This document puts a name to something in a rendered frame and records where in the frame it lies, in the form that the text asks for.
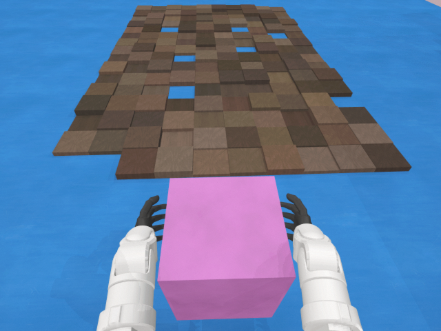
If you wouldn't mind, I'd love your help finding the left robot forearm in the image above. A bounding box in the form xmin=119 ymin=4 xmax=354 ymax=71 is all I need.
xmin=96 ymin=225 xmax=158 ymax=331

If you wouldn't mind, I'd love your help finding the carton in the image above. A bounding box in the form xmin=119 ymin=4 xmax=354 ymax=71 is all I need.
xmin=157 ymin=176 xmax=296 ymax=321

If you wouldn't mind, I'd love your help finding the robot right hand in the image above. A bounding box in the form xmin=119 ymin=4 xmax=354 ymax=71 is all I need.
xmin=280 ymin=193 xmax=312 ymax=241

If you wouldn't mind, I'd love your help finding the robot left hand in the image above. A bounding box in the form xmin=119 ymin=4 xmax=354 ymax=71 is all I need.
xmin=135 ymin=195 xmax=167 ymax=241

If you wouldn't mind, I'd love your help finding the right robot forearm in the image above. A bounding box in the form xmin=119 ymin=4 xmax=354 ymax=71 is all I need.
xmin=293 ymin=223 xmax=363 ymax=331

